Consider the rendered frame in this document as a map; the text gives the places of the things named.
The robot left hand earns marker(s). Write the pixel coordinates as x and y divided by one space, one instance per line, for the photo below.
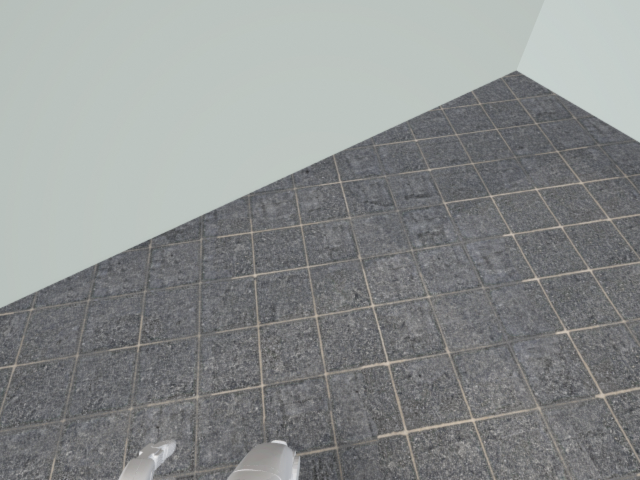
149 459

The left robot thigh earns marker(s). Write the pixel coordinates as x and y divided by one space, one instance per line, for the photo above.
268 461

